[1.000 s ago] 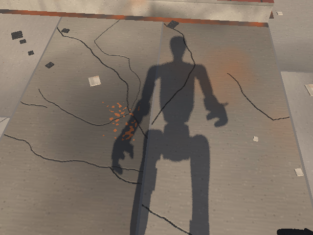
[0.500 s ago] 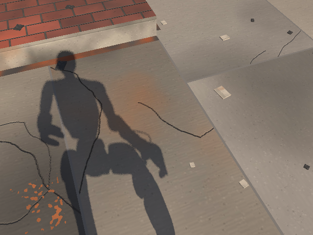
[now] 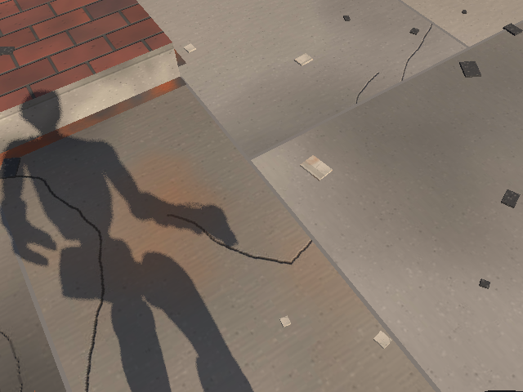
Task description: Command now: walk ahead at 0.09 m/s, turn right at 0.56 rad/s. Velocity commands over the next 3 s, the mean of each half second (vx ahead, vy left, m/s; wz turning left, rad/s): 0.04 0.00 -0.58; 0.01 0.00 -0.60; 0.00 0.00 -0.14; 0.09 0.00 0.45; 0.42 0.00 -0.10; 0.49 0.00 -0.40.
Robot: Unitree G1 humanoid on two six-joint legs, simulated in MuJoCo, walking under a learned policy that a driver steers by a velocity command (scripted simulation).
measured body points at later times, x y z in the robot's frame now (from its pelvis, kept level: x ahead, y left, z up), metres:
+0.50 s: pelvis +0.05 +0.03 +0.00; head +0.09 +0.01 +0.44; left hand +0.28 +0.25 -0.10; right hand +0.11 -0.29 -0.11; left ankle +0.11 +0.15 -0.74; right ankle +0.01 -0.10 -0.71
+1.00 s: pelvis +0.05 +0.01 +0.00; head +0.08 -0.02 +0.45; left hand +0.35 +0.15 -0.08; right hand +0.04 -0.32 -0.09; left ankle +0.13 +0.11 -0.73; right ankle +0.01 -0.09 -0.74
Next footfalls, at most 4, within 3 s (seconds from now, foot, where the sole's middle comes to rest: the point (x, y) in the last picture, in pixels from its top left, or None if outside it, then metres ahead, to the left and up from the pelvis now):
0.14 left None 0.15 0.15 -0.78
0.54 right None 0.05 -0.10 -0.78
1.02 left None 0.16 0.08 -0.78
1.36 right None -0.02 -0.11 -0.78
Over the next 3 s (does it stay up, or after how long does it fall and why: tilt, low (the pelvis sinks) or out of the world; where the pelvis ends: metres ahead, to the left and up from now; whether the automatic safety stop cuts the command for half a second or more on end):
stays up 0.51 -0.23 0.01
